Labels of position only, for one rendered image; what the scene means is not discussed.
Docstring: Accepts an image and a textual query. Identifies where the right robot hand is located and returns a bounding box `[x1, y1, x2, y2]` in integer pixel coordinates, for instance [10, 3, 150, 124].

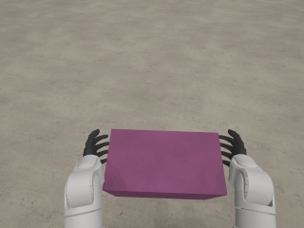
[218, 129, 247, 167]

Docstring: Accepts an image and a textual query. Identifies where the left robot hand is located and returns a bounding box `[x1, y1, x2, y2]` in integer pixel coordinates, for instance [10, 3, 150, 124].
[83, 129, 109, 164]

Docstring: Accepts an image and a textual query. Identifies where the robot right forearm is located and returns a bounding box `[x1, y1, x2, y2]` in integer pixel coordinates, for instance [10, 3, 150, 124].
[228, 154, 276, 228]

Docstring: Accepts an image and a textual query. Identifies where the robot left forearm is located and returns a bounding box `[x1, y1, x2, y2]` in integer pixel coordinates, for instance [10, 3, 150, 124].
[64, 155, 105, 228]

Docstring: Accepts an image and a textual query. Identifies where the carton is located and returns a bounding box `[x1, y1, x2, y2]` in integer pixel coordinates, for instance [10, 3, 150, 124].
[102, 128, 228, 200]

